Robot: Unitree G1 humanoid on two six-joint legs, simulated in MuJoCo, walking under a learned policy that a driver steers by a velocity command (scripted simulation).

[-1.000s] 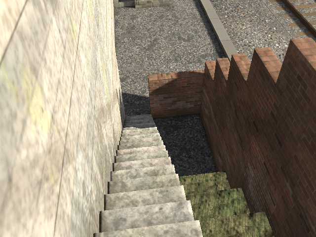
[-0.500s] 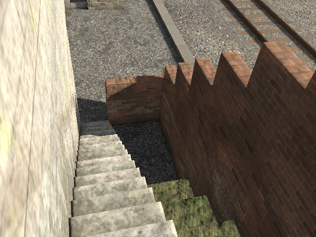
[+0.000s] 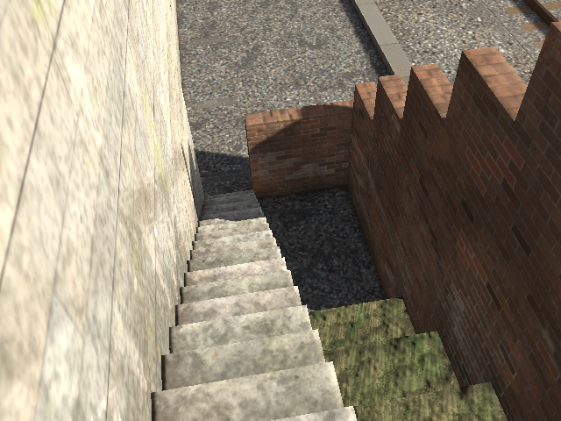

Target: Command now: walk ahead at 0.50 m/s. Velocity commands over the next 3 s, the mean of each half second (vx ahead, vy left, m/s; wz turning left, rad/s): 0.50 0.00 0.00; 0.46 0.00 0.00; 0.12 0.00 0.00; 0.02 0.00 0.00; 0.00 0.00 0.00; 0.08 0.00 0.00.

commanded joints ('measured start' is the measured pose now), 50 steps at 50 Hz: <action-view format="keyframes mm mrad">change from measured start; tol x64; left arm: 1 -66 43 -30 -71 30 -32 35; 50 48 89 0 2 27 -15 28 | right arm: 1 43 10 15 -81 -82 34 21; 50 59 68 14 -27 22 -6 18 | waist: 1 -113 -117 83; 24 -99 551 68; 50 -42 -64 -31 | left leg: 1 -230 90 10 -420 489 -2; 21 752 137 178 -1315 886 49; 24 1020 263 54 -1050 1798 149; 29 565 435 -530 -1231 887 272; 44 211 94 81 -364 791 89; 46 -354 -149 53 488 -459 -50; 50 -295 47 -103 -116 -8 -68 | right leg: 1 -74 -273 388 -220 -23 -215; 21 22 -90 199 694 454 -34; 23 -339 206 141 1487 -538 27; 43 145 9 -74 -208 527 -1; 46 780 -305 259 -90 1674 -296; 50 279 -403 438 -182 317 -344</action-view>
